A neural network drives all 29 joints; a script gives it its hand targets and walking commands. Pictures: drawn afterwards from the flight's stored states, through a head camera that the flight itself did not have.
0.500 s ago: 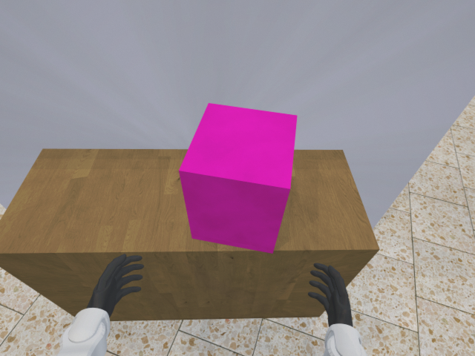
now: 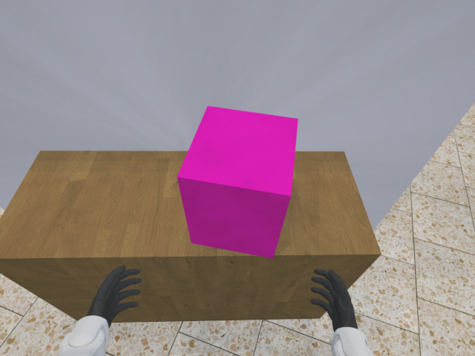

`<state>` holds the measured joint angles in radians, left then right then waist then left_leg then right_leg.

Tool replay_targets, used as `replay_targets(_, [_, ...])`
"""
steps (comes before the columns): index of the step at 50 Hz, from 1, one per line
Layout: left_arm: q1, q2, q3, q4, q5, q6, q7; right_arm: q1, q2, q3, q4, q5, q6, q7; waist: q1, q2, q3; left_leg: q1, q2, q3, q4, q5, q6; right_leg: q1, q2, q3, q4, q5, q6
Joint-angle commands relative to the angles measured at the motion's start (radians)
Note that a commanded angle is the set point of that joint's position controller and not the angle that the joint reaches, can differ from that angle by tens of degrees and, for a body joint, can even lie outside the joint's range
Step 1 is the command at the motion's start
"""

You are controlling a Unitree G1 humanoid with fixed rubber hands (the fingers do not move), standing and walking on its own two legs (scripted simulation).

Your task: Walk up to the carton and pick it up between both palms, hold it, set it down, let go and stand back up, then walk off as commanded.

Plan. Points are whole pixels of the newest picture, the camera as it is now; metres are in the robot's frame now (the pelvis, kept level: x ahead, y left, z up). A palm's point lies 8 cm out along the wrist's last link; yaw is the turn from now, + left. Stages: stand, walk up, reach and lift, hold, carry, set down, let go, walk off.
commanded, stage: set down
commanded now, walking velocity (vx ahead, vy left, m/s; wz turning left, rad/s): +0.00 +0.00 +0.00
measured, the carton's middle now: (241, 184) +0.48 +0.00 -0.04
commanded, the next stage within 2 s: let go in 0.24 s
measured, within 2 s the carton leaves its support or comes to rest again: neither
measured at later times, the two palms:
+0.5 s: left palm (109, 328) +0.19 +0.23 -0.07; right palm (356, 325) +0.19 -0.20 -0.07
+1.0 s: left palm (107, 321) +0.19 +0.23 -0.06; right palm (391, 337) +0.17 -0.25 -0.08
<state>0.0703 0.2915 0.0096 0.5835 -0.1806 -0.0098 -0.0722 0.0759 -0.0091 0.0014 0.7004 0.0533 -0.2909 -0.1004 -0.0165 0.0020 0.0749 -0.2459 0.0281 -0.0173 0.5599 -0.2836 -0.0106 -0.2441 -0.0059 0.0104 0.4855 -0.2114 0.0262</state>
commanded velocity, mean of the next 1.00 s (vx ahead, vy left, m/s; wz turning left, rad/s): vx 0.00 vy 0.00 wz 0.00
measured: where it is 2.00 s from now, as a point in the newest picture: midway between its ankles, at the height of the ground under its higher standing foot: outside the picture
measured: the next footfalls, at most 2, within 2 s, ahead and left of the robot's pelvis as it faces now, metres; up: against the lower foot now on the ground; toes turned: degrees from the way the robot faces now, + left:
none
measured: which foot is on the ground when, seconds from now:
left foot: down 0.00-1.00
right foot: down 0.00-1.00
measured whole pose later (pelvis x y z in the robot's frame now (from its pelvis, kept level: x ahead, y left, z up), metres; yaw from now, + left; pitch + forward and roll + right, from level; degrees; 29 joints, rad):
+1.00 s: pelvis +0.01 -0.01 +0.00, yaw +0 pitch -1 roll +0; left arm 0.14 0.25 0.01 0.59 -0.02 0.01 0.01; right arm 0.13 -0.22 -0.03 0.72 -0.03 -0.03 0.00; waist -0.02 0.00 -0.01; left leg -0.21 0.03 -0.02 0.51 -0.27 -0.02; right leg -0.24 -0.01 0.01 0.48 -0.23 0.01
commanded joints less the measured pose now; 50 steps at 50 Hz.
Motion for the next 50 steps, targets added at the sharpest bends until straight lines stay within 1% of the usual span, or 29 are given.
replay_targets(1, [0.043,0.085,0.005,-0.249,0.073,-0.029,0.023,0.031,-0.192,-0.089,-0.101,-0.032,-0.039,0.013,0.035,0.143,-0.229,0.16,-0.01,0.037,-0.195,0.272,-0.07,0.234,0.063,-0.049,-0.099,0.083,-0.057])
replay_targets(4, [0.036,0.08,0.009,-0.246,0.083,-0.016,0.028,0.018,-0.209,-0.089,-0.087,-0.032,-0.032,0.025,0.033,0.158,-0.221,0.155,-0.001,0.033,-0.202,0.276,-0.071,0.227,0.069,-0.055,-0.098,0.075,-0.059])
replay_targets(5, [0.047,0.074,0.009,-0.226,0.092,-0.014,0.028,0.031,-0.206,-0.085,-0.063,-0.036,-0.028,0.028,0.039,0.151,-0.203,0.158,-0.004,0.038,-0.201,0.284,-0.073,0.226,0.067,-0.055,-0.101,0.074,-0.058])
replay_targets(6, [0.046,0.067,0.007,-0.247,0.098,-0.002,0.033,0.017,-0.22,-0.094,-0.064,-0.037,-0.023,0.033,0.035,0.161,-0.21,0.169,-0.003,0.043,-0.205,0.283,-0.073,0.222,0.066,-0.055,-0.103,0.077,-0.06])
replay_targets(7, [0.039,0.063,0.006,-0.243,0.091,-0.004,0.035,0.021,-0.22,-0.096,-0.071,-0.039,-0.023,0.033,0.036,0.151,-0.218,0.154,0.0,0.038,-0.208,0.26,-0.07,0.233,0.067,-0.055,-0.098,0.072,-0.057])
replay_targets(8, [0.037,0.06,0.007,-0.237,0.105,0.007,0.041,0.012,-0.224,-0.103,-0.049,-0.044,-0.015,0.04,0.037,0.175,-0.195,0.145,0.003,0.034,-0.213,0.25,-0.072,0.23,0.069,-0.061,-0.093,0.062,-0.059])
replay_targets(11, [0.032,0.068,0.009,-0.241,0.093,0.004,0.043,0.014,-0.221,-0.096,-0.068,-0.045,-0.013,0.043,0.033,0.132,-0.218,0.134,-0.003,0.046,-0.207,0.243,-0.062,0.236,0.065,-0.055,-0.097,0.073,-0.055])
replay_targets(12, [0.024,0.058,0.007,-0.229,0.104,0.014,0.047,0.001,-0.227,-0.098,-0.056,-0.049,-0.006,0.046,0.033,0.145,-0.204,0.149,-0.006,0.05,-0.213,0.237,-0.065,0.218,0.064,-0.058,-0.1,0.062,-0.057])
replay_targets(15, [0.021,0.058,0.009,-0.228,0.111,0.03,0.053,-0.005,-0.238,-0.1,-0.059,-0.049,0.007,0.05,0.035,0.145,-0.209,0.112,0.003,0.051,-0.231,0.185,-0.056,0.251,0.068,-0.062,-0.086,0.062,-0.051])
replay_targets(17, [0.019,0.044,0.005,-0.222,0.123,0.05,0.06,-0.024,-0.256,-0.11,-0.028,-0.059,0.023,0.057,0.029,0.161,-0.191,0.101,0.011,0.045,-0.237,0.177,-0.058,0.254,0.074,-0.074,-0.077,0.063,-0.052])
replay_targets(19, [0.022,0.054,0.011,-0.218,0.124,0.058,0.061,-0.017,-0.246,-0.104,-0.042,-0.058,0.026,0.057,0.027,0.149,-0.193,0.092,0.005,0.052,-0.234,0.172,-0.054,0.259,0.068,-0.067,-0.076,0.064,-0.05])
replay_targets(20, [0.035,0.057,0.013,-0.225,0.119,0.062,0.059,-0.006,-0.249,-0.107,-0.047,-0.059,0.027,0.055,0.025,0.125,-0.193,0.109,-0.001,0.063,-0.229,0.191,-0.054,0.258,0.063,-0.065,-0.087,0.075,-0.049])
replay_targets(23, [0.034,0.048,0.02,-0.233,0.136,0.083,0.07,-0.03,-0.27,-0.105,-0.041,-0.053,0.037,0.069,0.037,0.14,-0.202,0.123,-0.002,0.063,-0.227,0.205,-0.06,0.24,0.067,-0.072,-0.085,0.068,-0.053])
replay_targets(24, [0.032,0.051,0.022,-0.236,0.14,0.086,0.073,-0.033,-0.277,-0.11,-0.039,-0.057,0.04,0.073,0.042,0.13,-0.2,0.123,-0.006,0.068,-0.226,0.194,-0.058,0.237,0.064,-0.069,-0.085,0.056,-0.054])
replay_targets(27, [0.047,0.043,0.019,-0.25,0.136,0.091,0.074,-0.027,-0.28,-0.117,-0.041,-0.066,0.044,0.074,0.025,0.113,-0.197,0.149,-0.01,0.074,-0.221,0.221,-0.062,0.218,0.06,-0.069,-0.09,0.069,-0.049])
replay_targets(28, [0.049,0.036,0.016,-0.245,0.147,0.099,0.077,-0.026,-0.282,-0.12,-0.019,-0.066,0.048,0.08,0.022,0.127,-0.185,0.158,-0.01,0.074,-0.223,0.225,-0.066,0.215,0.06,-0.07,-0.094,0.067,-0.053])
replay_targets(29, [0.046,0.043,0.016,-0.263,0.137,0.095,0.077,-0.023,-0.279,-0.12,-0.046,-0.061,0.047,0.079,0.019,0.127,-0.194,0.13,-0.002,0.068,-0.23,0.199,-0.059,0.23,0.063,-0.067,-0.086,0.073,-0.049])
replay_targets(31, [0.054,0.039,0.015,-0.259,0.154,0.103,0.083,-0.029,-0.292,-0.123,-0.017,-0.065,0.053,0.09,0.023,0.128,-0.193,0.133,-0.006,0.077,-0.23,0.213,-0.061,0.235,0.065,-0.074,-0.081,0.072,-0.052])
replay_targets(36, [0.066,0.027,0.013,-0.236,0.156,0.11,0.086,-0.021,-0.302,-0.125,-0.018,-0.07,0.061,0.1,0.021,0.098,-0.195,0.146,-0.012,0.089,-0.225,0.217,-0.06,0.22,0.058,-0.071,-0.092,0.066,-0.051])
replay_targets(37, [0.068,0.024,0.007,-0.271,0.164,0.113,0.089,-0.015,-0.307,-0.135,-0.003,-0.075,0.061,0.101,0.018,0.108,-0.19,0.149,-0.011,0.087,-0.222,0.222,-0.062,0.22,0.057,-0.072,-0.089,0.076,-0.051])
replay_targets(38, [0.098,0.161,0.09,-0.068,0.212,0.051,0.107,0.062,-0.444,-0.107,0.009,-0.126,0.14,0.09,0.048,0.12,-0.335,0.076,0.033,-0.05,-0.105,0.297,-0.013,0.179,-0.1,0.093,-0.016,0.215,-0.058])
replay_targets(39, [0.1,0.191,0.088,-0.056,0.221,0.024,0.101,0.065,-0.419,-0.105,0.001,-0.117,0.178,0.082,0.026,0.085,-0.335,0.047,0.036,-0.019,-0.121,0.201,-0.017,0.193,-0.097,0.071,-0.006,0.176,-0.051])
replay_targets(40, [0.07,0.188,0.083,-0.035,0.223,0.008,0.096,0.047,-0.427,-0.096,0.002,-0.117,0.2,0.079,0.018,0.073,-0.283,0.001,0.035,-0.032,-0.13,0.143,-0.008,0.164,-0.096,0.067,-0.006,0.132,-0.049])
replay_targets(41, [0.063,0.185,0.079,-0.028,0.231,-0.002,0.094,0.049,-0.417,-0.09,0.002,-0.115,0.214,0.08,0.019,0.074,-0.251,-0.016,0.036,-0.035,-0.146,0.08,-0.003,0.136,-0.09,0.065,-0.014,0.068,-0.053])
replay_targets(43, [0.063,0.169,0.072,-0.024,0.232,-0.016,0.081,0.054,-0.443,-0.086,0.01,-0.109,0.226,0.082,0.019,0.074,-0.209,-0.039,0.036,-0.038,-0.169,-0.003,0.003,0.097,-0.085,0.066,-0.034,0.012,-0.056])
replay_targets(45, [0.076,0.186,0.073,-0.014,0.235,-0.027,0.077,0.061,-0.453,-0.08,0.013,-0.113,0.227,0.09,0.009,0.078,-0.192,-0.039,0.049,-0.05,-0.172,-0.011,0.016,0.076,-0.085,0.076,-0.039,0.003,-0.065])
replay_targets(46, [0.076,0.174,0.07,-0.008,0.232,-0.027,0.078,0.047,-0.462,-0.081,0.012,-0.109,0.224,0.094,0.014,0.111,-0.191,-0.045,0.052,-0.059,-0.179,-0.024,0.016,0.076,-0.081,0.07,-0.039,0.009,-0.063])
replay_targets(48, [0.087,0.186,0.075,0.003,0.234,-0.036,0.077,0.051,-0.461,-0.075,0.005,-0.11,0.226,0.096,0.014,0.099,-0.179,-0.064,0.054,-0.067,-0.177,-0.02,0.027,0.079,-0.087,0.079,-0.04,0.007,-0.068])
replay_targets(50, [0.094,0.195,0.077,0.012,0.232,-0.042,0.073,0.056,-0.481,-0.075,0.006,-0.112,0.227,0.099,0.019,0.092,-0.184,-0.047,0.056,-0.063,-0.169,0.028,0.028,0.077,-0.091,0.085,-0.036,0.028,-0.073])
